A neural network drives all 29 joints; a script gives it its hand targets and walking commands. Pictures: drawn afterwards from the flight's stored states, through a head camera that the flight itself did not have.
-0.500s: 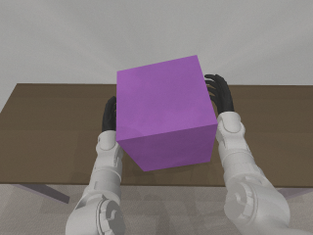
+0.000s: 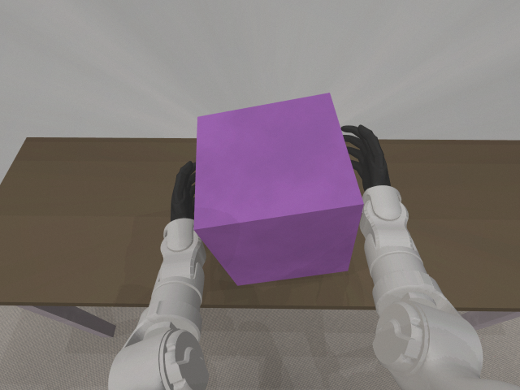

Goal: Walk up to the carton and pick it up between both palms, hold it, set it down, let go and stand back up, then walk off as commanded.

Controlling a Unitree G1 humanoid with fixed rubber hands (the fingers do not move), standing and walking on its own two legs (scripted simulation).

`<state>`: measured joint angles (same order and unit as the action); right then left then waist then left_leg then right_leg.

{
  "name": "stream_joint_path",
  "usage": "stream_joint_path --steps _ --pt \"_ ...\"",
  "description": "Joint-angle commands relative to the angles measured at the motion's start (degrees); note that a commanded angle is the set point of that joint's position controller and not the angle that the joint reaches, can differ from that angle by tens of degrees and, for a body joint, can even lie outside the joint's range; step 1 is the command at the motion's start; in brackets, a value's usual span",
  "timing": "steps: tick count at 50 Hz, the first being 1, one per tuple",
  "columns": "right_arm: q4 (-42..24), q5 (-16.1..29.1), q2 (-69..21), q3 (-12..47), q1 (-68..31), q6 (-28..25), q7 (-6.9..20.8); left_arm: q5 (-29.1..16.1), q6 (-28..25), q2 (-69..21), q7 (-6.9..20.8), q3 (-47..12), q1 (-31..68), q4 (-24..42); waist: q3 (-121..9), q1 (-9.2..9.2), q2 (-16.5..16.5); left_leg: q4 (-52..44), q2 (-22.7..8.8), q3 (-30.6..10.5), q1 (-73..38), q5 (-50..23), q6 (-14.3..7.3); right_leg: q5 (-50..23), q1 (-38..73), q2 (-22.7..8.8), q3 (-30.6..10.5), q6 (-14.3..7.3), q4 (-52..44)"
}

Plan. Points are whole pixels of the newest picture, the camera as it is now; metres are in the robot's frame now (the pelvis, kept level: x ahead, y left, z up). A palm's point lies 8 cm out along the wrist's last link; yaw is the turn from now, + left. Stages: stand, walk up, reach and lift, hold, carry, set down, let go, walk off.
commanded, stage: set down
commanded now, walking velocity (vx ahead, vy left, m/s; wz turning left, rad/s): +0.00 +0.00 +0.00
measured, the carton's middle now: (278, 199) +0.43 -0.01 +0.00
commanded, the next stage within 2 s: none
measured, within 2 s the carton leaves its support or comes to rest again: rests again in 0.22 s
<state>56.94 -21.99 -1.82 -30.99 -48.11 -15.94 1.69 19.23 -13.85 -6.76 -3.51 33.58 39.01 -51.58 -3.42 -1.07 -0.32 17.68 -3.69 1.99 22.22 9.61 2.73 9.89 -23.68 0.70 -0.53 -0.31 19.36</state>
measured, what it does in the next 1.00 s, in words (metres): shifts its weight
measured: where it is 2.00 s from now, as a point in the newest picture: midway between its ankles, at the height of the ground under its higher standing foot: outside the picture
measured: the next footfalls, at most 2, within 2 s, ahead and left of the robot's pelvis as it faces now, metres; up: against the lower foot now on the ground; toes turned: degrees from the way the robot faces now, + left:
none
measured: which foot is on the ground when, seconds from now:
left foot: down 0.00-1.00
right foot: down 0.00-1.00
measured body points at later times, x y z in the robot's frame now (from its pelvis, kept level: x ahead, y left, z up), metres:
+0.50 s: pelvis -0.01 +0.00 -0.01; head +0.07 +0.01 +0.43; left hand +0.41 +0.16 +0.01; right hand +0.43 -0.17 +0.03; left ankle -0.03 +0.15 -0.74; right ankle -0.02 -0.11 -0.75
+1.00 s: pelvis -0.05 +0.00 -0.01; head +0.01 -0.01 +0.44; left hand +0.32 +0.18 -0.01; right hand +0.36 -0.20 +0.01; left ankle -0.03 +0.15 -0.74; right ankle -0.02 -0.11 -0.75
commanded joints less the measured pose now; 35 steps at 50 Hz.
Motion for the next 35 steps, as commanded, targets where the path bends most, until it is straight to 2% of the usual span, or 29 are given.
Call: stream_joint_path --steps 1,2,3,4,6,7,8,9,11,12,13,14,16,17,18,21,23,24,25,26,27,28,29,30,31,32,33,34,35 --pt "6.85 6.79 5.27 13.87 -15.32 -0.48 -0.91 -1.82 -2.55 10.13 -3.20 -8.72 25.97 -1.34 -34.52 5.66 0.20 5.71 2.39 6.06 -5.08 -27.01 -1.61 -37.52 18.08 1.52 1.21 3.38 6.16" --pt "6.94 10.30 6.53 15.85 -17.72 -0.81 -1.52 -4.03 -2.37 9.73 -4.04 -10.19 26.26 -1.46 -36.20 6.26 0.33 6.97 2.25 5.90 -6.77 -30.13 -1.27 -38.23 14.92 1.97 0.71 2.84 6.02" --pt "9.24 12.73 7.03 17.83 -18.86 -0.79 -1.99 -5.67 -2.51 10.25 -4.83 -11.60 27.89 -1.99 -36.80 5.93 0.90 8.15 2.00 5.32 -7.29 -30.82 -1.08 -35.68 10.98 2.62 0.92 2.53 6.07" --pt "11.16 16.17 9.18 19.77 -19.11 -0.68 -2.56 -7.65 -2.70 12.60 -5.47 -13.03 28.05 -4.87 -36.84 6.33 0.65 9.16 1.82 5.41 -7.27 -31.50 -0.57 -35.26 9.73 2.82 0.61 2.16 5.91" --pt "12.89 20.47 9.32 23.75 -21.11 -1.24 -3.38 -10.76 -3.91 12.26 -5.44 -14.95 28.99 -9.35 -37.04 6.73 -1.08 9.90 2.30 5.57 -2.66 -28.80 -0.73 -37.16 11.13 2.29 0.13 1.99 6.84" --pt "12.85 22.83 11.10 24.94 -22.45 -2.13 -3.55 -11.71 -5.00 13.70 -5.62 -16.11 29.67 -10.83 -38.77 7.10 -0.56 10.01 2.25 5.79 -0.48 -29.12 0.00 -39.10 14.09 2.18 -0.14 1.99 7.73" --pt "13.66 24.93 13.20 25.77 -23.40 -2.68 -3.96 -12.47 -5.65 14.15 -5.93 -17.47 31.15 -10.13 -40.06 6.91 1.72 10.54 1.89 5.63 -1.54 -31.65 0.59 -39.67 13.37 2.58 0.01 1.74 8.83" --pt "15.94 26.59 14.19 27.49 -25.82 -2.97 -3.92 -14.11 -6.27 14.31 -6.04 -18.27 32.08 -14.49 -39.47 7.92 1.23 11.26 1.68 4.87 -0.47 -30.18 0.68 -35.82 10.82 2.58 -0.03 1.35 7.91" --pt "15.70 29.22 16.55 29.36 -26.06 -3.60 -3.90 -16.96 -7.42 14.70 -6.11 -21.05 32.95 -15.12 -40.82 7.02 1.81 12.06 1.32 4.78 -2.78 -31.20 1.34 -34.64 9.56 2.99 0.21 1.01 7.92" --pt "14.90 31.36 17.26 30.83 -26.17 -3.93 -3.72 -18.57 -7.78 15.90 -6.22 -21.13 32.54 -16.79 -41.60 8.89 0.95 12.89 1.43 4.89 -1.85 -32.41 1.39 -34.41 8.85 3.12 0.22 1.00 8.20" --pt "16.44 32.71 18.48 32.01 -25.52 -4.63 -3.45 -18.96 -8.06 15.64 -6.04 -22.18 31.61 -18.53 -39.99 8.10 2.24 13.69 1.11 4.54 -4.00 -33.54 1.82 -33.40 6.64 3.39 0.40 0.80 7.96" --pt "16.14 32.99 19.72 31.96 -26.62 -5.22 -3.37 -19.52 -8.70 17.05 -6.13 -21.94 32.29 -18.43 -41.91 8.76 1.45 13.89 1.14 4.41 -3.58 -34.69 2.07 -32.68 6.20 3.50 0.35 0.89 8.05" --pt "18.91 35.28 22.01 32.90 -25.36 -5.61 -2.84 -21.09 -8.85 17.21 -5.94 -23.52 32.90 -19.77 -40.21 7.58 2.30 14.87 0.70 3.55 -5.82 -35.32 2.36 -27.35 0.87 4.13 1.25 0.28 7.67" --pt "17.57 36.25 21.87 34.25 -25.45 -6.09 -2.57 -21.13 -9.14 17.21 -5.98 -23.94 33.02 -19.14 -43.00 9.25 3.61 15.61 0.53 3.95 -6.72 -37.60 2.61 -26.85 -0.18 4.48 0.99 -0.04 7.60" --pt "19.51 37.07 22.49 34.27 -27.02 -6.49 -2.27 -22.68 -9.44 16.53 -5.88 -25.66 34.12 -19.33 -42.25 8.04 4.22 16.08 0.30 3.96 -7.39 -36.61 3.13 -24.94 -2.09 4.16 1.53 -0.48 7.23" --pt "18.75 39.16 25.51 35.11 -27.55 -7.93 -1.90 -24.28 -9.95 17.59 -5.81 -27.47 33.95 -19.50 -43.87 7.98 4.76 18.01 0.15 3.55 -9.84 -39.76 3.89 -22.40 -5.88 5.05 2.23 -0.56 6.84" --pt "18.34 40.02 27.07 35.90 -27.68 -8.40 -1.71 -24.73 -9.83 18.07 -5.89 -27.49 33.08 -20.09 -44.57 8.52 4.61 17.89 0.37 3.72 -9.22 -36.33 4.23 -21.39 -5.70 4.99 2.16 -0.40 6.98" --pt "19.29 40.04 28.11 35.33 -26.19 -8.70 -1.85 -24.63 -9.65 18.17 -5.76 -27.40 31.65 -19.86 -43.41 7.71 3.93 17.87 0.29 3.47 -9.30 -36.42 4.49 -21.96 -5.37 5.10 2.51 -0.33 7.24" --pt "19.26 41.26 27.84 36.67 -26.96 -8.47 -1.62 -25.09 -9.58 18.48 -5.33 -27.36 32.09 -19.91 -43.43 8.83 4.08 17.64 0.28 3.80 -8.06 -36.10 4.25 -23.08 -3.39 4.92 2.06 -0.13 7.68" --pt "19.60 40.94 28.14 36.63 -26.23 -9.19 -1.64 -24.49 -9.98 18.40 -5.31 -27.33 31.44 -18.94 -44.76 7.84 3.64 17.65 0.40 3.41 -7.57 -34.97 4.32 -23.55 -2.98 4.90 2.04 -0.05 7.77" --pt "20.59 41.80 28.53 36.38 -26.04 -9.35 -1.50 -24.95 -9.68 17.59 -5.00 -28.06 31.36 -19.42 -41.98 7.34 5.34 17.34 0.37 3.26 -8.91 -35.84 4.25 -22.90 -4.62 4.98 2.39 -0.47 7.36" --pt "19.47 42.62 27.49 38.00 -20.22 -10.42 -1.31 -24.16 -9.54 16.98 -4.59 -27.46 24.24 -16.75 -43.46 8.03 4.26 17.65 0.47 2.81 -10.78 -40.73 4.41 -27.51 -1.86 5.25 2.11 -0.38 7.55" --pt "20.97 41.77 29.89 35.82 -23.71 -10.59 -1.45 -24.34 -9.67 17.74 -4.61 -27.71 29.52 -17.10 -43.65 5.71 5.69 17.93 0.28 2.60 -11.57 -40.48 4.94 -24.64 -5.78 5.34 2.79 -0.09 7.25" --pt "20.49 42.80 28.95 37.17 -21.18 -11.05 -1.21 -24.27 -9.91 17.82 -4.44 -27.24 26.89 -16.36 -43.44 7.28 5.34 18.24 0.47 2.89 -12.05 -40.50 4.79 -24.16 -4.60 5.36 2.45 -0.44 7.07" --pt "18.32 43.04 28.71 38.36 -13.58 -12.67 -1.16 -23.24 -9.75 15.95 -3.96 -27.10 17.26 -12.80 -44.79 6.88 4.41 18.19 0.48 2.57 -13.89 -44.25 4.57 -31.34 -0.06 5.42 2.16 -0.15 7.47" --pt "19.82 42.76 29.75 36.52 -22.90 -11.81 -1.31 -23.98 -10.31 17.88 -3.82 -27.66 27.27 -15.71 -44.27 6.44 5.76 17.72 0.70 2.83 -10.32 -39.08 4.44 -24.98 -3.78 5.22 2.18 -0.35 7.60" --pt "17.34 42.54 28.83 37.57 -13.11 -13.06 -1.05 -23.07 -10.70 15.53 -3.84 -27.19 16.67 -11.29 -45.17 6.08 4.06 17.42 0.53 2.26 -12.55 -40.80 4.38 -29.45 0.96 5.20 2.21 -0.42 7.32" --pt "17.80 42.38 29.67 37.75 -16.27 -12.88 -1.20 -22.36 -10.64 16.76 -3.49 -26.42 19.83 -12.62 -45.06 6.16 4.12 16.77 0.78 2.88 -10.13 -38.66 4.14 -30.43 2.16 4.87 1.47 -0.01 7.78" --pt "17.70 42.30 29.33 39.45 -14.01 -13.01 -1.29 -21.35 -10.57 18.21 -3.12 -24.37 16.66 -13.16 -42.97 7.71 2.65 15.95 1.28 3.33 -8.42 -36.75 3.60 -32.07 5.61 4.83 0.84 0.66 8.29"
